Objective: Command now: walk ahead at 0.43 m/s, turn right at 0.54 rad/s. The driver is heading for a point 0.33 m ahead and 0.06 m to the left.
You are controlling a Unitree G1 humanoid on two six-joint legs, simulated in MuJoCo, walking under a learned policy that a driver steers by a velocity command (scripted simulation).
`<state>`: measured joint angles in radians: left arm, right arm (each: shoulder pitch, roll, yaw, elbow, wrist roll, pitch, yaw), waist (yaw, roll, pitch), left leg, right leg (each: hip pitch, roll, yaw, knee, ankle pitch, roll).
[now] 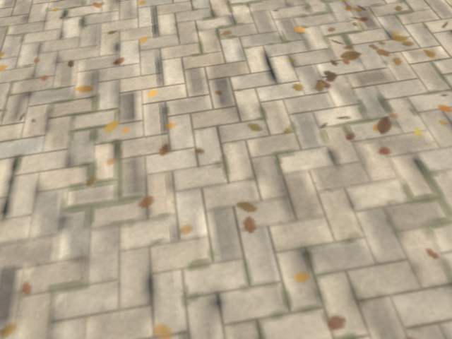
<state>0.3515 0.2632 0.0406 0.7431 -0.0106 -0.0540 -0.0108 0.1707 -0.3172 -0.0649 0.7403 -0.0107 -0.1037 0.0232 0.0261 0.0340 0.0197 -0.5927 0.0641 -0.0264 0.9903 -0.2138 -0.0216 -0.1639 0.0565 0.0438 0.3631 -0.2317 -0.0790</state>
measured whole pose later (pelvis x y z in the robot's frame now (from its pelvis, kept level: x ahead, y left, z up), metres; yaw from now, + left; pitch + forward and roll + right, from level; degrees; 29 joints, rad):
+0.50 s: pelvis +0.21 +0.02 -0.02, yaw -7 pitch +0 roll +1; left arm 0.21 0.28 0.04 0.74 0.00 0.03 0.04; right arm 0.12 -0.23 -0.02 0.80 -0.02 -0.04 0.03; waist -0.01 -0.02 0.08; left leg -0.35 -0.06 0.02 0.45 -0.10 0.05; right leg -0.37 -0.04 0.08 0.74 -0.39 0.06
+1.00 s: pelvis +0.28 -0.02 -0.01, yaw -7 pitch -1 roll +0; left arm 0.23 0.23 0.02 0.84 0.01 -0.01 0.03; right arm 0.11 -0.25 -0.03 0.95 0.00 0.01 -0.01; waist -0.01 0.00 0.03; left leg -0.24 -0.01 -0.02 0.53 -0.26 -0.01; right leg -0.17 0.00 0.03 0.54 -0.34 0.00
